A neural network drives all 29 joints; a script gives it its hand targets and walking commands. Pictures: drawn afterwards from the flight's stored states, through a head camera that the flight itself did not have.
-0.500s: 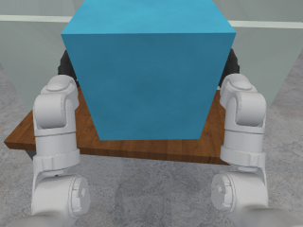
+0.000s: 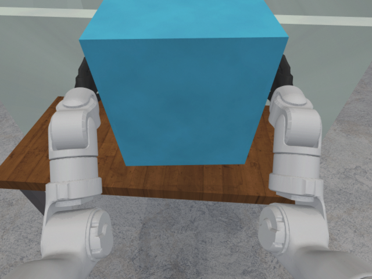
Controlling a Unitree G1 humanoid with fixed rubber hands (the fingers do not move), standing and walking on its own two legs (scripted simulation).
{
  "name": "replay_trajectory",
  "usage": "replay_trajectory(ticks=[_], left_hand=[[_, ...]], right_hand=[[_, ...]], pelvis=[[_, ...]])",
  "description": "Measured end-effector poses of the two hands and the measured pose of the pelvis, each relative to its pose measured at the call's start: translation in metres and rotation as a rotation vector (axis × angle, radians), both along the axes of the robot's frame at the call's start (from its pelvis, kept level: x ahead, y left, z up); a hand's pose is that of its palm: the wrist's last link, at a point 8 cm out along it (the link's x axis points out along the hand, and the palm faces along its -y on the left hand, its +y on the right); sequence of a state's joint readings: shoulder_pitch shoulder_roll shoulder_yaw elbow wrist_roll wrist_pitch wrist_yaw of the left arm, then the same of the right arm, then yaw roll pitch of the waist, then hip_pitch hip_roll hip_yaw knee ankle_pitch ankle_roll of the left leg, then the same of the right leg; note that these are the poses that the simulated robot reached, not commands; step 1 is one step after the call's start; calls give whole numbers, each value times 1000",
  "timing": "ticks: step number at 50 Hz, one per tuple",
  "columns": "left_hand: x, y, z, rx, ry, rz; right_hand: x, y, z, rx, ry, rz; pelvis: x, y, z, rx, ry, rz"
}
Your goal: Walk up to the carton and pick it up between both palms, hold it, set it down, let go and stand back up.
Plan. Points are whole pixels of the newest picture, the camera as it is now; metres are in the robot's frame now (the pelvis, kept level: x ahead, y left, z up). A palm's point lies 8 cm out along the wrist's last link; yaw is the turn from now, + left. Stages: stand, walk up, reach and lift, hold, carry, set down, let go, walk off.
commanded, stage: hold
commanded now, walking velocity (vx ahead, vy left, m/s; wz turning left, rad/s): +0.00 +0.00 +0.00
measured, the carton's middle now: (184, 77) +0.46 +0.00 +0.23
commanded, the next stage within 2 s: none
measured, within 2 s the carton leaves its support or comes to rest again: neither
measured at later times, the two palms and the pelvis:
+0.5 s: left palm (85, 105) +0.34 +0.17 +0.25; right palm (294, 106) +0.33 -0.19 +0.25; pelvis +0.00 +0.01 +0.00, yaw +0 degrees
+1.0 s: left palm (65, 90) +0.31 +0.17 +0.30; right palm (304, 91) +0.31 -0.19 +0.29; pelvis -0.05 +0.00 +0.00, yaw +0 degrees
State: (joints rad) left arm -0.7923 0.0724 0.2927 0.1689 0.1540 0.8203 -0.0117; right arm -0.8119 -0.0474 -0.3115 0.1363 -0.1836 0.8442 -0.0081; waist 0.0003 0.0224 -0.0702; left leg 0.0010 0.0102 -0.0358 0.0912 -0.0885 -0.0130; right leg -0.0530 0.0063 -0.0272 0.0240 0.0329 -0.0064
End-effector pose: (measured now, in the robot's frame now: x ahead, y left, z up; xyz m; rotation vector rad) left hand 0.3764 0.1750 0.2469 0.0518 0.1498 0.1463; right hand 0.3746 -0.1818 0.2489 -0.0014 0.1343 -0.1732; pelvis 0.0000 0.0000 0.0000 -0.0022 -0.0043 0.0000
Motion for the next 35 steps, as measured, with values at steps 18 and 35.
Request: replay_trajectory(ticks=[18, 35], left_hand=[[-18, -10, -8, 29, -73, -48], [-71, 3, 15, -15, -40, 34]], right_hand=[[-32, -11, -17, -1, -71, -33], [-59, 3, 13, 29, -37, 37]], pelvis=[[19, 13, 0, -1, 49, -1], [-25, 0, -2, 3, -11, 8]])
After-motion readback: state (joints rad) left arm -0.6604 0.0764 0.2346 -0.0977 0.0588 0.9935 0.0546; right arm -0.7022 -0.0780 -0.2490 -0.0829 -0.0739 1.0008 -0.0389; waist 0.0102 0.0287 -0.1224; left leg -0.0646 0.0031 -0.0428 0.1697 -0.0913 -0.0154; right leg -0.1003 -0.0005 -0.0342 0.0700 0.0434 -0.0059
